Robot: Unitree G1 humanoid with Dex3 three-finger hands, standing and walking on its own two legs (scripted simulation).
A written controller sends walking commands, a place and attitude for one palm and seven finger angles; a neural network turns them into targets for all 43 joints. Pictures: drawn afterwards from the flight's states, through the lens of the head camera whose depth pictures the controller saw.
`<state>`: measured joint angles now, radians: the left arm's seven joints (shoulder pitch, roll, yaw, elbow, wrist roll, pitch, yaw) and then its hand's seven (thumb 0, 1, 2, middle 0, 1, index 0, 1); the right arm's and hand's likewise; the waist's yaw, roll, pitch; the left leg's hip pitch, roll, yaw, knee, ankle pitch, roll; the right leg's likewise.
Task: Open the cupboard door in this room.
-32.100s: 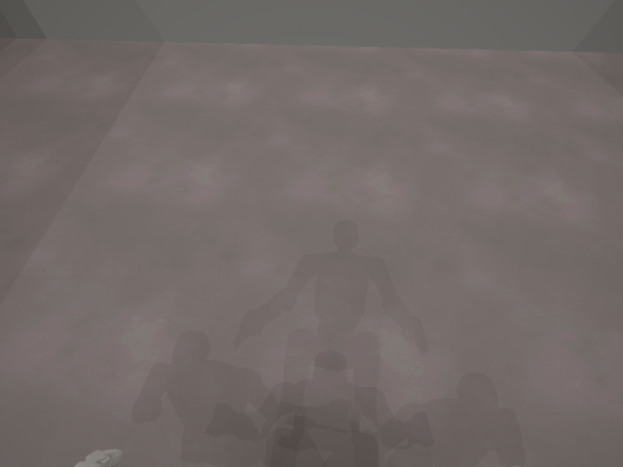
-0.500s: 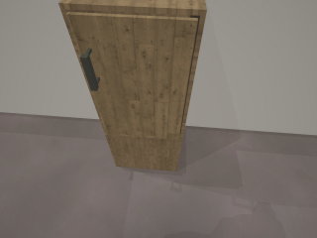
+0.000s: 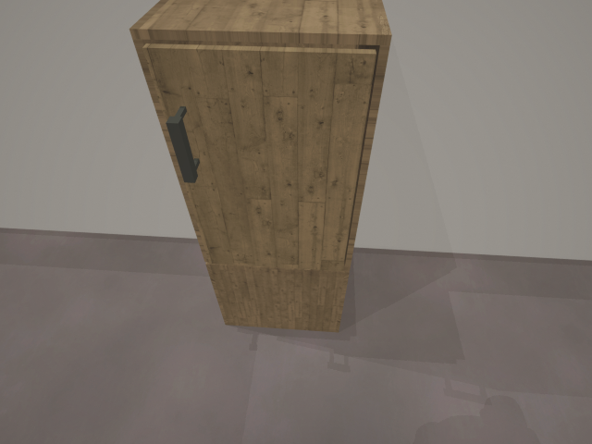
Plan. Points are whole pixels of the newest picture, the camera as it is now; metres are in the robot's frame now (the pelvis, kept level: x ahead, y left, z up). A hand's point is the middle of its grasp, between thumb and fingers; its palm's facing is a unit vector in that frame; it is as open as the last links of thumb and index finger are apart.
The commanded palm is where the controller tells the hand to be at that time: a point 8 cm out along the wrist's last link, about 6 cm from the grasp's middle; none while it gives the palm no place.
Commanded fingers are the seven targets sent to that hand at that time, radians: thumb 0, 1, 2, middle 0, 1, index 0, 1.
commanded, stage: look again from close up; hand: left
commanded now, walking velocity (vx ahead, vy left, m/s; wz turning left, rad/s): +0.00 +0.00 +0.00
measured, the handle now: (186, 145) +0.61 +0.25 +0.08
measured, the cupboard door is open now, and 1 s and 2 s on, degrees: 0 0 0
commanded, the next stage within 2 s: shuffle to correct the standing spot in 0.34 s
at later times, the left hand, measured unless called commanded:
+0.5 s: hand out of the picture +0.00 +0.18 -0.17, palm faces +0.02 -0.98 -0.18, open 7.3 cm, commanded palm none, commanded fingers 0.00 0.90 0.90 -0.20 -0.30 -0.20 -0.30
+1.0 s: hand out of the picture +0.09 +0.21 -0.18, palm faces +0.06 -0.97 -0.22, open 7.3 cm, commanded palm none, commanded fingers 0.00 0.90 0.90 -0.20 -0.30 -0.20 -0.30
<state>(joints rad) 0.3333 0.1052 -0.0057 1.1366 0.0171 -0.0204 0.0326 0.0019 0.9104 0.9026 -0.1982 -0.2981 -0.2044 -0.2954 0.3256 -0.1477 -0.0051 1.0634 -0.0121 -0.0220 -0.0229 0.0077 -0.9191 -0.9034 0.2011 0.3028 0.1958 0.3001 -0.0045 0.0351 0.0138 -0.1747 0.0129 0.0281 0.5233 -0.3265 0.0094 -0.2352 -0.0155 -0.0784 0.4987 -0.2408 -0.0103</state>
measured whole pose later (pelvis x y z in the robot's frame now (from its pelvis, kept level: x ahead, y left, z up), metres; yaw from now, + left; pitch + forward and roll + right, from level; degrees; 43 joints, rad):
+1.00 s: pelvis +0.07 +0.03 -0.01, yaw +0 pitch -1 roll +0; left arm 0.23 0.15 0.03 1.06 0.01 -0.01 0.04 0.00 0.91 0.90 -0.20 -0.30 -0.20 -0.29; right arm 0.33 -0.12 0.00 1.10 -0.01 -0.02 -0.05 0.00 -0.91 -0.90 0.20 0.30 0.20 0.30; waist 0.01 0.02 0.08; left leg -0.06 -0.06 0.05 0.50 -0.40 0.05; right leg -0.26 -0.04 -0.07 0.58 -0.27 -0.02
